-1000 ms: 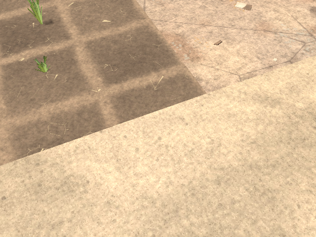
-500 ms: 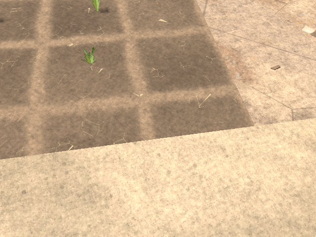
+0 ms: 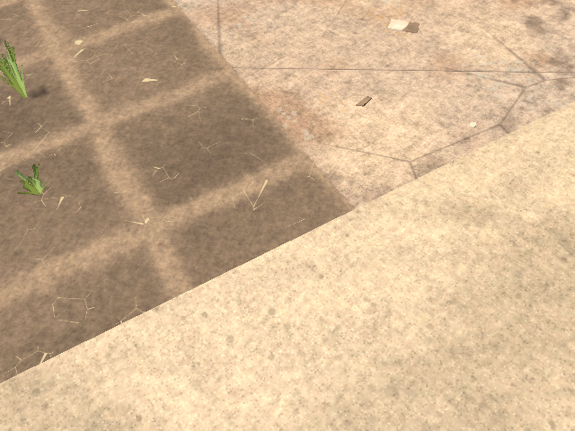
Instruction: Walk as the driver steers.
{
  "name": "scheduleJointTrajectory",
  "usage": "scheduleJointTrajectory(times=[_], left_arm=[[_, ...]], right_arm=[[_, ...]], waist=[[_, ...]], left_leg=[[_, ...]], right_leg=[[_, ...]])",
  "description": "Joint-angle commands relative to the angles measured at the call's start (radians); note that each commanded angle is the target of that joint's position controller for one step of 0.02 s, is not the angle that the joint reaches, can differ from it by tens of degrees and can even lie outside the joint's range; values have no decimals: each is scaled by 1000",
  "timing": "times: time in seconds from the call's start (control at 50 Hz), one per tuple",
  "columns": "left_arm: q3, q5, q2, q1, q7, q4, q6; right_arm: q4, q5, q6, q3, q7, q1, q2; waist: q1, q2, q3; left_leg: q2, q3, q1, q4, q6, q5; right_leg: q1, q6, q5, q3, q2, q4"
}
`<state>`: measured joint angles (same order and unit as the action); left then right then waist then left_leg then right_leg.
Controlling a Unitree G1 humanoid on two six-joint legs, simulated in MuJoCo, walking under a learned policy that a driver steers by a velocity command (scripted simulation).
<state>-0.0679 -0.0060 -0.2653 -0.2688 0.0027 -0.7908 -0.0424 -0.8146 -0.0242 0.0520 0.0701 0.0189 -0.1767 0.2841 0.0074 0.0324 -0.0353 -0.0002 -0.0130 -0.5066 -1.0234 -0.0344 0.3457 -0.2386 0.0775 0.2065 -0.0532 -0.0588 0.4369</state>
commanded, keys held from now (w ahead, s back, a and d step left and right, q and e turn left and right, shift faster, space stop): e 0.38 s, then no key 0.62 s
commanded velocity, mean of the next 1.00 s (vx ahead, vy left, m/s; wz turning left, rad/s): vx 0.00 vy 0.00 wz -0.35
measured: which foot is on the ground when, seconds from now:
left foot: up 0.00-0.28, down 0.30-1.00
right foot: down 0.00-0.30, up 0.32-0.68, down 0.70-1.00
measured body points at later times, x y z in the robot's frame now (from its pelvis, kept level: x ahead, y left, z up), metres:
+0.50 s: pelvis -0.01 +0.04 +0.00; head +0.03 +0.06 +0.45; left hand +0.17 +0.29 -0.13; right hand +0.04 -0.26 -0.09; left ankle +0.02 +0.13 -0.74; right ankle -0.07 -0.08 -0.66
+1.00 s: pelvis -0.03 +0.02 +0.00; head -0.02 +0.02 +0.45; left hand +0.17 +0.21 -0.13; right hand -0.06 -0.25 -0.14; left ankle +0.01 +0.15 -0.74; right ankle -0.07 -0.07 -0.74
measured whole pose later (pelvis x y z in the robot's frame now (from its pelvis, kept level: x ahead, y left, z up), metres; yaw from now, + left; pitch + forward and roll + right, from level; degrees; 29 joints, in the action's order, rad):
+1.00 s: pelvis -0.03 +0.02 +0.00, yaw -19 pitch -2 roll +0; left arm 0.01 -0.01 -0.22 -0.14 0.02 -0.92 -0.01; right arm -0.93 -0.01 0.02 0.02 0.01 -0.24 0.25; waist -0.03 0.01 -0.04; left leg 0.02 0.00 -0.14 -0.41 -0.02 0.23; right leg -0.13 0.04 0.24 -0.04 -0.05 0.40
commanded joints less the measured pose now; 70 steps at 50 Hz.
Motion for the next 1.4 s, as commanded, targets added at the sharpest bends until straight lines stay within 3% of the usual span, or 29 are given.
scheduleJointTrajectory(times=[0.02,0.1,0.18,0.24,0.28,0.3,0.32,0.34,0.36,0.38,0.4,0.44,0.52,0.62,0.66,0.68,0.7,0.72,0.74,0.78,0.82,0.86,0.92,0.94,0.98,1.06,1.32,1.36,1.4], left_arm=[[-40,1,-153,-29,6,55,16],[-49,-7,-176,-45,7,62,9],[-56,-12,-194,-3,-3,77,3],[-59,-9,-197,50,-11,85,-1],[-55,6,-182,110,-10,96,-4],[-41,12,-128,87,-8,107,0],[-31,11,-79,15,-1,111,4],[-52,-28,-173,31,2,96,0],[-61,-26,-188,32,-3,82,-3],[-61,-24,-176,16,-12,63,-11],[-59,-21,-167,1,-23,53,-18],[-49,-12,-146,1,-36,47,-23],[-28,-8,-110,69,-30,60,-29],[0,4,-86,88,-16,53,-29],[9,5,-75,45,-9,30,-19],[14,-3,-74,26,-4,19,-8],[12,-21,-116,30,3,20,7],[-2,-26,-213,64,8,35,16],[14,-13,-150,78,10,21,24],[39,-19,-93,137,14,14,36],[43,-13,-101,143,27,-8,41],[46,-5,-103,136,29,-30,43],[46,-5,-98,120,24,-62,41],[42,-2,-90,97,20,-76,37],[41,-5,-94,102,24,-111,35],[40,-2,-87,100,24,-154,44],[52,-2,-66,42,33,-278,43],[47,-3,-78,18,33,-290,38],[35,-9,-96,6,28,-284,27]], right_arm=[[71,5,-8,10,5,33,57],[95,11,-11,4,12,56,64],[112,20,-22,-1,17,40,71],[116,28,-33,-4,22,-12,74],[100,21,-45,-5,33,-92,76],[105,5,-50,10,43,-95,152],[146,4,-44,23,42,-7,241],[143,-6,-38,23,33,-17,218],[154,0,-39,1,26,21,143],[162,4,-39,-9,21,70,104],[169,1,-40,-13,22,87,94],[159,1,-45,-12,23,46,99],[118,5,-54,-3,19,-48,116],[88,-2,-47,3,-3,-46,143],[72,5,-38,4,-9,-38,147],[61,10,-35,2,-10,-41,141],[61,11,-39,-5,-12,-66,112],[90,13,-46,-25,-19,-97,38],[67,17,-30,-28,-5,-49,51],[51,18,-15,-22,-3,-30,67],[26,13,-15,-19,-6,-50,71],[-12,10,-23,-29,-4,-89,49],[-42,0,-39,-34,-1,-88,75],[-65,13,-38,-22,-3,-72,111],[-89,11,-43,-32,-7,-81,65],[-133,11,-50,-34,2,-84,62],[-239,12,-47,-47,12,-97,36],[-251,9,-43,-43,10,-114,42],[-239,2,-35,-36,5,-106,51]], waist=[[18,-144,62],[43,-156,69],[32,-158,85],[3,-163,96],[-55,-133,91],[-35,8,91],[13,206,79],[-4,146,64],[22,76,36],[41,55,4],[47,84,16],[21,106,28],[-30,110,50],[-42,161,65],[-7,144,67],[14,109,64],[-1,33,93],[-52,-194,101],[1,-212,81],[-17,-182,24],[-28,-204,19],[-37,-168,52],[-23,-122,39],[4,-33,-20],[-18,-22,-33],[-17,-14,7],[-17,-30,-11],[-16,-40,1],[-11,-48,-68]], left_leg=[[4,-24,-117,49,-15,14],[-11,-35,-64,164,-12,60],[-40,-38,55,264,9,79],[-64,-41,182,405,31,60],[-46,-46,369,670,47,-97],[131,-212,456,791,88,-46],[372,-479,485,844,184,-121],[415,-461,355,801,273,-234],[355,-373,309,790,271,-279],[282,-262,278,778,240,-298],[227,-195,301,766,216,-320],[199,-132,362,733,224,-464],[230,-133,484,694,252,-552],[226,-114,421,650,252,-595],[214,-104,391,601,228,-630],[202,-91,340,575,183,-589],[176,-74,252,538,122,-452],[57,23,140,470,63,-124],[39,15,240,455,51,125],[26,-3,235,443,51,97],[18,2,259,483,42,13],[17,10,322,568,29,-85],[93,-53,436,675,19,-279],[82,-56,355,650,30,-257],[84,-58,334,684,29,-245],[88,-62,366,694,39,-268],[92,-70,374,696,59,-234],[55,-49,363,672,73,-5],[31,-58,269,640,106,281]], right_leg=[[193,151,-296,-279,232,-113],[189,174,-288,-350,239,-93],[124,164,-346,-409,223,-68],[74,125,-363,-456,195,-50],[-35,46,-227,-433,126,-1],[-148,-18,10,-339,39,122],[-314,-63,332,-111,-142,322],[-284,-74,377,-74,-68,525],[-258,-76,323,-87,-45,609],[-249,-83,260,-75,-36,670],[-252,-93,214,-66,-38,707],[-274,-118,204,-48,-44,711],[-277,-136,231,-48,-35,547],[-65,-103,268,48,-12,238],[40,-80,130,75,-8,29],[134,-66,-37,57,10,-146],[254,-46,-105,-67,104,-195],[289,27,-348,-304,317,-173],[126,118,-394,-293,369,-151],[107,105,-299,-235,297,-162],[119,67,-359,-176,238,-140],[131,48,-395,-140,214,-108],[42,-11,-94,-140,161,-129],[49,-17,-37,-116,122,-158],[82,-17,-65,-106,124,-132],[102,-16,-126,-98,127,-118],[68,-28,-90,-84,120,-135],[52,-12,153,-78,94,-131],[-33,27,467,-101,83,-118]])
